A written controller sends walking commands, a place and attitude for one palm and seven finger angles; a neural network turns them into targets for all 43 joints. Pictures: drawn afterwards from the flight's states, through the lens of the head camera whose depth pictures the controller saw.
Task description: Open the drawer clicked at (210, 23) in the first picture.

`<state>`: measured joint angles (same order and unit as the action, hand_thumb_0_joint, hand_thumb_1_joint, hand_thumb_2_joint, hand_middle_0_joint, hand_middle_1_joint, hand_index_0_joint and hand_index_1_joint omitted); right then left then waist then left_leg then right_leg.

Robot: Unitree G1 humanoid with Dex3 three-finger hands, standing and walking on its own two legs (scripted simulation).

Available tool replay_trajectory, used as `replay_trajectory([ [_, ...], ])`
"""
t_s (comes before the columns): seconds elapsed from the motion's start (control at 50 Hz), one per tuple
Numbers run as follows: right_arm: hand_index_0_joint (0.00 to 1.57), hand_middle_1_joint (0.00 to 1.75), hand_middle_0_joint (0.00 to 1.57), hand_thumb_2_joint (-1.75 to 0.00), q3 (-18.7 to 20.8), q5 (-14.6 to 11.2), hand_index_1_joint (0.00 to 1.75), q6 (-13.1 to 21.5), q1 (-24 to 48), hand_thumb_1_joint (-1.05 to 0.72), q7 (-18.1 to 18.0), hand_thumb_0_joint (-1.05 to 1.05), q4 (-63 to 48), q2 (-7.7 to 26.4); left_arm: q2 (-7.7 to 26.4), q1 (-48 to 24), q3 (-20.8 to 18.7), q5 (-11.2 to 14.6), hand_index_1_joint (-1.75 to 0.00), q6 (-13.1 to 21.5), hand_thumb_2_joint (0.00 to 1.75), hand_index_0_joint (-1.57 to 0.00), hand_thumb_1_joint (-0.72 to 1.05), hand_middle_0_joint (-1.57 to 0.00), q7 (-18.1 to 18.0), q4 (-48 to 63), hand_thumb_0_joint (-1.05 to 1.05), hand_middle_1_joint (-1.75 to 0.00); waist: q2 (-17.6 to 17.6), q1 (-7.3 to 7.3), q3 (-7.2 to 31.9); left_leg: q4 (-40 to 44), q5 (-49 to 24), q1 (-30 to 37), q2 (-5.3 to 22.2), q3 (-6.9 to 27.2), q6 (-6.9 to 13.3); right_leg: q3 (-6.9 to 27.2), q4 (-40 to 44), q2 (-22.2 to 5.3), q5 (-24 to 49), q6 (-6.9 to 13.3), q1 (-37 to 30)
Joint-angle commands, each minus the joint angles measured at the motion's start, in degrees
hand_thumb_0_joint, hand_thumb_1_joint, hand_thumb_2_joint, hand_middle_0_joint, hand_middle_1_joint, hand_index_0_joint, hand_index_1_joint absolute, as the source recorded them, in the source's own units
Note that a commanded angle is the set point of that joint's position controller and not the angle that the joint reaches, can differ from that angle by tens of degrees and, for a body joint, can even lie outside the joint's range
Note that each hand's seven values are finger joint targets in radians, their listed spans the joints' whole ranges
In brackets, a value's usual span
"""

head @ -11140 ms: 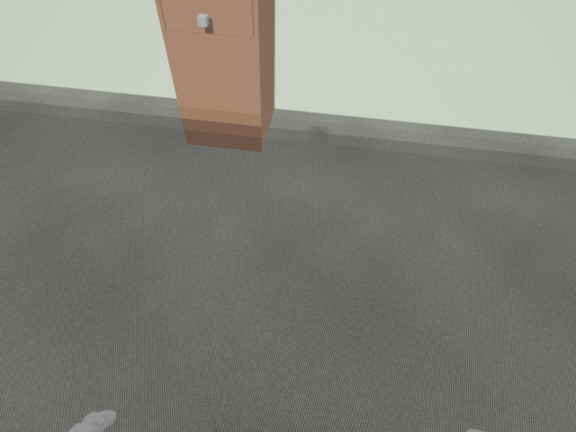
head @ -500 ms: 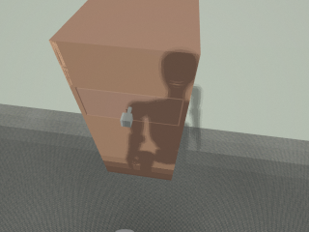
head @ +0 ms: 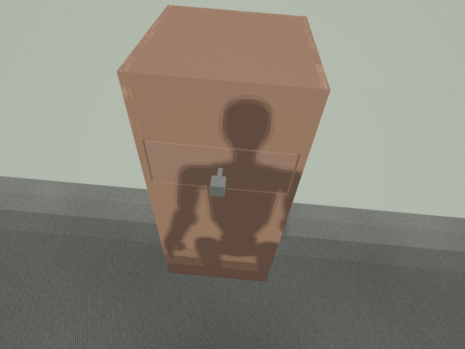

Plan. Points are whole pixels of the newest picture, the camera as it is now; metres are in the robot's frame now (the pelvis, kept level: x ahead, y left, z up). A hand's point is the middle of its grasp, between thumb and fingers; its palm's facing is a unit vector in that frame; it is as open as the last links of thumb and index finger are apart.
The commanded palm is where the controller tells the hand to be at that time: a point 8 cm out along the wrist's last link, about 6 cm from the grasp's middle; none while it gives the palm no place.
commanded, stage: come to a stop and stand still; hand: left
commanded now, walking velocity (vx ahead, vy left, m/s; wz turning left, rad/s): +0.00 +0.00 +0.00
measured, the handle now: (218, 180) +0.53 +0.06 -0.07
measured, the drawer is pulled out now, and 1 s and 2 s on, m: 0.00 0.00 0.00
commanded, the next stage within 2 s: look again from close up in 0.22 s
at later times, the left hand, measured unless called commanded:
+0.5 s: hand out of the picture -0.05 +0.14 -0.17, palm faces +0.04 -0.99 -0.16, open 7.4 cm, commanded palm none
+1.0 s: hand out of the picture -0.03 +0.10 -0.17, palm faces +0.04 -0.99 -0.15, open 7.4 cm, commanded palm none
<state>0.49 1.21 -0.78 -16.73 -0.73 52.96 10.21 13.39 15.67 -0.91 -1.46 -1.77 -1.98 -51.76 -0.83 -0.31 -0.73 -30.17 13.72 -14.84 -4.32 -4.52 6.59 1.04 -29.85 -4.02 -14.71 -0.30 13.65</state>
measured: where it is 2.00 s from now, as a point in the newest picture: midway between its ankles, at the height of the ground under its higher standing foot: outside the picture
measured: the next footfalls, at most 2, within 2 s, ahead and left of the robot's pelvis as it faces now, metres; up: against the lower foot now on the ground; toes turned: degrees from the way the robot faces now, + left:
none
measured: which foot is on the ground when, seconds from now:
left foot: down 0.00-1.00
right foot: down 0.00-1.00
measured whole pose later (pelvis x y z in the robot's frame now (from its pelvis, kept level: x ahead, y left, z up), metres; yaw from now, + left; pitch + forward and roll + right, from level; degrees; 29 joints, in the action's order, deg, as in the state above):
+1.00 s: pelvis -0.01 -0.05 +0.01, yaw +1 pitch -2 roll -1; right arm 0.5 0.8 -0.8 -18.9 -0.7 64.1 7.1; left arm 6.8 21.2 0.5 -1.0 0.9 -2.5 -61.4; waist -0.5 -0.6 0.2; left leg -27.3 10.6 -15.3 -0.8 -2.1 2.3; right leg -1.0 -25.8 -0.6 -11.0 -0.8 13.3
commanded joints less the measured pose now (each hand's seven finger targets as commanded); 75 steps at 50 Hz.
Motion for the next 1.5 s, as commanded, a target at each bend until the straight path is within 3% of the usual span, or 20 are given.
replay_trajectory([
  [0.0, 0.20, 0.30, 0.20, -0.90, 2.3, -0.1, 0.30, 1.6, 0.1, -0.90, -0.5, 0.00, -2.5, 8.7, 3.4, 3.7, -0.6, 0.1, -0.30, 0.8, 0.90, -0.20, 0.90, -0.20, -0.1, 1.5, 0.00, -0.30, 2.0, 0.72, -1.6, 17.2, 7.7, -2.7, 12.5, 16.3, -4.3, -0.8, 1.6, 0.7, 0.4, 0.8, -0.8],
  [0.1, 0.20, 0.30, 0.20, -0.90, 2.2, -0.4, 0.30, 1.4, -0.6, -0.90, -0.6, 0.00, 0.3, 8.4, 2.7, 5.4, -0.3, 0.1, -0.30, 0.7, 0.90, -0.20, 0.90, -0.20, -0.2, -0.8, 0.00, -0.30, 4.9, 0.73, -2.7, 19.9, 11.2, -2.5, 12.6, 16.2, -5.6, -0.8, 2.3, 0.5, 0.2, 0.5, -0.7],
  [0.32, 0.20, 0.30, 0.20, -0.90, 1.8, -0.8, 0.30, 0.9, -1.8, -0.90, -0.2, 0.00, 5.1, 6.4, 0.3, 9.7, 0.7, 0.1, -0.30, 1.9, 0.90, -0.20, 0.90, -0.20, -0.5, -6.0, 0.00, -0.30, 2.2, 0.48, -5.0, 17.8, 12.7, -4.2, 10.4, 12.9, -4.0, 0.8, 7.2, -0.9, 1.5, 0.4, -1.5],
  [0.38, 0.20, 0.30, 0.20, -0.90, 1.7, -0.8, 0.30, 1.0, -2.4, -0.90, -0.2, 0.00, 6.0, 5.9, -0.3, 10.1, 0.7, 0.1, -0.30, 2.2, 0.90, -0.20, 0.90, -0.20, -0.7, -7.0, 0.00, -0.30, 1.2, 0.09, -4.0, 16.6, 10.4, -2.5, 10.0, 12.3, -4.0, 1.1, 7.7, -1.0, 2.1, 0.4, -0.9],
  [0.48, 0.20, 0.30, 0.20, -0.90, 1.6, -0.9, 0.30, 0.9, -2.3, -0.90, -0.2, 0.00, 6.9, 5.1, -1.0, 10.9, 0.8, 0.0, -0.30, 2.5, 0.90, -0.20, 0.90, -0.20, -0.8, -8.3, 0.00, -0.30, 1.3, -0.04, -5.0, 15.4, 10.4, -2.9, 9.6, 11.8, -4.0, 1.6, 8.7, -1.2, 0.6, 0.3, 0.4],
  [0.58, 0.20, 0.30, 0.20, -0.90, 1.4, -0.9, 0.30, 0.8, -2.9, -0.90, -0.3, 0.00, 7.6, 4.0, -1.5, 11.1, 0.8, 0.1, -0.30, 2.9, 0.90, -0.20, 0.90, -0.20, -0.9, -8.8, 0.00, -0.30, -0.9, -0.30, -5.4, 13.1, 8.2, -2.0, 9.0, 10.6, -4.2, 3.2, 10.6, -1.7, -2.7, 0.8, 2.9],
  [0.72, 0.20, 0.30, 0.20, -0.90, 1.1, -0.7, 0.30, 0.7, -3.6, -0.90, -0.2, 0.00, 8.2, 2.9, -1.3, 11.1, 0.6, 0.3, -0.30, 3.2, 0.90, -0.20, 0.90, -0.20, -0.8, -8.8, 0.00, -0.30, -1.3, -0.31, -5.4, 10.7, 6.6, -2.0, 8.2, 9.1, -4.7, 4.7, 12.3, -2.2, -7.1, 1.3, 4.8],
  [0.88, 0.20, 0.30, 0.20, -0.90, 0.9, -0.6, 0.30, 0.8, -4.2, -0.90, -0.3, 0.00, 9.0, 2.2, -1.3, 10.6, 0.4, 0.5, -0.30, 3.2, 0.90, -0.20, 0.90, -0.20, -0.9, -8.4, 0.00, -0.30, -0.1, 0.04, -5.3, 9.9, 5.7, -2.8, 8.2, 8.9, -4.9, 4.8, 12.2, -2.1, -6.9, 1.7, 4.1],
  [0.94, 0.20, 0.30, 0.20, -0.90, 1.1, -0.3, 0.30, 0.8, -5.1, -0.90, -0.5, 0.00, 9.5, 2.3, -2.1, 10.7, 0.4, 0.4, -0.30, 2.9, 0.90, -0.20, 0.90, -0.20, -0.6, -8.7, 0.00, -0.30, 0.2, -0.24, -5.1, 11.7, 10.7, -2.8, 9.5, 10.4, -4.6, 3.3, 11.5, -0.5, -9.2, 1.1, 4.5],
  [1.02, 0.20, 0.30, 0.20, -0.90, 2.2, 0.2, 0.30, 0.3, -4.7, -0.90, -1.1, 0.00, 9.0, 4.4, -2.6, 11.3, -0.4, -0.2, -0.30, 1.7, 0.90, -0.20, 0.90, -0.20, 0.1, -8.1, 0.00, -0.30, 2.9, 0.23, -6.7, 15.5, 20.9, -8.1, 12.6, 13.9, -3.3, 0.5, 6.6, 1.9, -9.5, 0.9, 3.4],
  [1.1, 0.20, 0.30, 0.20, -0.90, 3.6, 0.2, 0.30, 0.3, -3.5, -0.90, -2.0, 0.00, 8.2, 7.3, -3.9, 12.1, -1.1, -0.8, -0.30, 0.5, 0.90, -0.20, 0.90, -0.20, 1.2, -7.2, 0.00, -0.30, 7.6, 0.88, -5.2, 19.9, 24.8, -9.9, 18.2, 18.6, -0.7, -3.6, -2.9, 4.1, -4.0, 0.5, 1.5],
  [1.14, 0.20, 0.30, 0.20, -0.90, 3.9, 0.2, 0.30, 0.4, -3.0, -0.90, -2.2, 0.00, 7.9, 7.9, -4.0, 12.0, -1.4, -0.8, -0.30, 0.0, 0.90, -0.20, 0.90, -0.20, 1.6, -6.8, 0.00, -0.30, 8.4, 0.93, -5.0, 20.2, 23.7, -10.0, 19.6, 19.3, 0.2, -3.9, -5.2, 4.0, -3.8, 0.6, 1.5],
  [1.18, 0.20, 0.30, 0.20, -0.90, 4.1, 0.3, 0.30, 0.4, -2.4, -0.90, -2.4, 0.00, 7.7, 8.0, -4.3, 12.2, -1.7, -0.7, -0.30, -0.1, 0.90, -0.20, 0.90, -0.20, 1.9, -6.5, 0.00, -0.30, 7.9, 1.05, -4.7, 18.0, 20.9, -9.2, 19.5, 17.3, 0.1, -4.0, -1.7, 3.5, -2.8, 0.6, 0.5],
  [1.22, 0.20, 0.30, 0.20, -0.90, 3.9, 0.3, 0.30, 0.4, -2.8, -0.90, -2.4, 0.00, 7.7, 6.5, -3.3, 13.1, -1.8, -0.6, -0.30, 0.3, 0.90, -0.20, 0.90, -0.20, 1.8, -6.4, 0.00, -0.30, 3.1, 1.30, -4.5, 11.3, 15.6, -9.7, 15.5, 12.5, -2.0, -1.1, 6.8, 1.7, -1.4, 1.6, -2.5],
  [1.26, 0.20, 0.30, 0.20, -0.90, 2.3, 0.0, 0.30, 0.8, -3.4, -0.90, -2.1, 0.00, 7.2, 1.8, -1.0, 13.9, -1.9, -0.3, -0.30, 1.2, 0.90, -0.20, 0.90, -0.20, 0.9, -6.8, 0.00, -0.30, -6.8, 1.23, -4.0, -0.2, 6.6, -12.3, 7.8, 2.5, -4.8, 8.6, 12.4, -5.0, -0.2, 4.9, -4.7],
  [1.28, 0.20, 0.30, 0.20, -0.90, 1.6, -0.1, 0.30, 0.6, -3.1, -0.90, -2.0, 0.00, 7.2, -0.1, 0.0, 13.6, -2.0, 0.0, -0.30, 1.7, 0.90, -0.20, 0.90, -0.20, 0.4, -7.0, 0.00, -0.30, -12.5, 1.00, -3.0, -6.3, 7.0, -10.2, 6.1, -0.1, -5.6, 11.9, 16.3, -8.9, 2.2, 6.1, -2.8],
  [1.32, 0.20, 0.30, 0.20, -0.90, 1.1, -0.3, 0.30, 0.2, -2.9, -0.90, -1.8, 0.00, 7.8, -0.3, -1.7, 10.2, -0.9, 0.4, -0.30, 2.7, 0.90, -0.20, 0.90, -0.20, -0.1, -7.0, 0.00, -0.30, -7.1, -0.47, -2.7, -9.3, 8.0, -5.7, 7.7, 3.0, -5.8, 10.6, 16.6, -9.6, 10.4, 7.2, 0.4],
  [1.38, 0.20, 0.30, 0.20, -0.90, 0.2, -0.9, 0.30, 0.7, -4.2, -0.90, -1.5, 0.00, 9.4, -1.2, -1.1, 8.9, -0.3, 0.9, -0.30, 3.9, 0.90, -0.20, 0.90, -0.20, -0.6, -7.8, 0.00, -0.30, -0.9, -1.10, -0.5, -1.2, 1.3, -1.2, 7.9, 3.4, -6.4, 6.6, 11.5, -8.3, 25.3, 6.3, -3.7],
  [1.44, 0.20, 0.30, 0.20, -0.90, 0.5, -1.2, 0.30, 0.9, -4.0, -0.90, -1.9, 0.00, 9.8, 0.4, -0.6, 9.6, -0.5, 1.1, -0.30, 3.6, 0.90, -0.20, 0.90, -0.20, -1.2, -8.1, 0.00, -0.30, -0.3, -0.03, 0.4, 4.3, -10.0, 1.7, 9.0, 3.6, -6.3, 3.4, 7.1, -6.0, 36.4, 2.7, -6.8],
  [1.48, 0.20, 0.30, 0.20, -0.90, 0.7, -1.1, 0.30, 0.4, -3.0, -0.90, -2.1, 0.00, 9.3, 1.5, 0.3, 10.4, -0.9, 0.9, -0.30, 3.3, 0.90, -0.20, 0.90, -0.20, -1.6, -8.4, 0.00, -0.30, -1.3, 0.86, -0.1, 2.3, -10.4, 0.8, 8.8, 2.5, -6.7, 3.6, 5.8, -6.4, 44.6, 0.6, -9.0],
])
